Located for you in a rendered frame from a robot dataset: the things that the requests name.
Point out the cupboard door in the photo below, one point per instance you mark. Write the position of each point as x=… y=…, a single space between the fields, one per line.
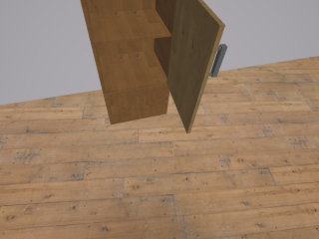
x=196 y=34

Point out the handle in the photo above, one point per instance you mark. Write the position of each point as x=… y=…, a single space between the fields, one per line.
x=221 y=50

